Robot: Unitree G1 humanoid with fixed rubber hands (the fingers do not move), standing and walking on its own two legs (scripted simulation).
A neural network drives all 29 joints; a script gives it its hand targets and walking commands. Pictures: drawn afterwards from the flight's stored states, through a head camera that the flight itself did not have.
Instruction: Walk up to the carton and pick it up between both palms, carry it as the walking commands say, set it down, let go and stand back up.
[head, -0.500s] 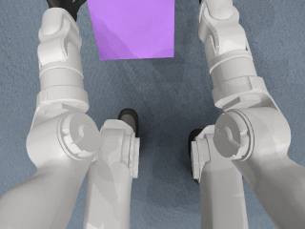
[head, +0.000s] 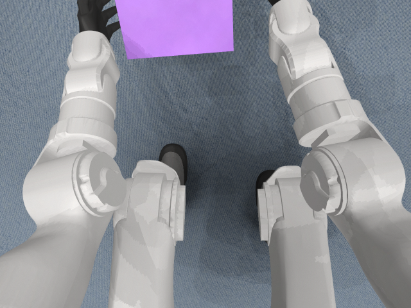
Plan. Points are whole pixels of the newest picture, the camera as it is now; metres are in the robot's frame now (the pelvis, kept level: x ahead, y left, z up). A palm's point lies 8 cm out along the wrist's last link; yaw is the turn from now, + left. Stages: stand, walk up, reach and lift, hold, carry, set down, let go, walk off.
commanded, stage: set down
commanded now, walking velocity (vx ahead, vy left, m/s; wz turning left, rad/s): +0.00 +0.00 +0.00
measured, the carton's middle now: out of the picture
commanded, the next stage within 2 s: let go in 1.64 s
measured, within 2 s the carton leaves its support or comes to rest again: rests again in 0.06 s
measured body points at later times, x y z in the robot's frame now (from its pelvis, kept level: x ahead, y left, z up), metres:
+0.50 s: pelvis -0.02 +0.01 -0.01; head +0.35 +0.02 +0.24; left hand +0.51 +0.24 -0.18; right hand +0.56 -0.06 -0.18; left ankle +0.13 +0.15 -0.37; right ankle +0.07 -0.12 -0.37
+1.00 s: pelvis +0.00 +0.02 +0.08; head +0.33 +0.04 +0.39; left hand +0.52 +0.28 -0.02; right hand +0.57 -0.06 -0.03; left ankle +0.13 +0.15 -0.37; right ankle +0.07 -0.12 -0.37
